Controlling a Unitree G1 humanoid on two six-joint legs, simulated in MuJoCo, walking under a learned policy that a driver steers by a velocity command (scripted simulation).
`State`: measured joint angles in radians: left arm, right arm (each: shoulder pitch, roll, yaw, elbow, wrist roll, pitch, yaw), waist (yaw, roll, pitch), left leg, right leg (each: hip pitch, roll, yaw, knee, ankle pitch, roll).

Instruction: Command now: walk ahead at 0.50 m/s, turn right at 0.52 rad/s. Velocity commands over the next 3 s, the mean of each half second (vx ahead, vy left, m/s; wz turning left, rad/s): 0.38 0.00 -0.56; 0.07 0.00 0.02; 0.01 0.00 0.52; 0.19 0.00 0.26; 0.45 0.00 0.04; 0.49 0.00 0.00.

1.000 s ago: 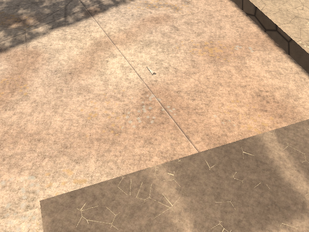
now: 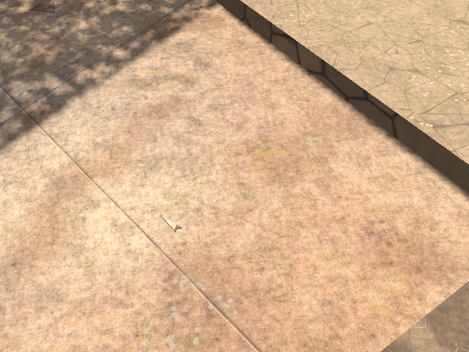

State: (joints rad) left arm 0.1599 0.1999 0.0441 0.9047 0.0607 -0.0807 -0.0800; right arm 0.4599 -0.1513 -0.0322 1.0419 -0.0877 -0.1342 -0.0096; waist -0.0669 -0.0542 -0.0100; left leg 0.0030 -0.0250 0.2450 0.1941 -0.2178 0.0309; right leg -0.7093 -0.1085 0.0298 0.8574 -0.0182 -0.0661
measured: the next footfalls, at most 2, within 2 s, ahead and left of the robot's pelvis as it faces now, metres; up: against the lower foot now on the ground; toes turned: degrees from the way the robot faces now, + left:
right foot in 0.22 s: +0.25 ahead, -0.16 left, +0.00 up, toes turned -9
left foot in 0.64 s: +0.51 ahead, -0.04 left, -0.12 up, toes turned -22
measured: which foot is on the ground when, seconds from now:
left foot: down 0.00-0.22, up 0.24-0.62, down 0.64-1.00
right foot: up 0.00-0.20, down 0.22-0.66, up 0.68-0.98, down 1.00-1.00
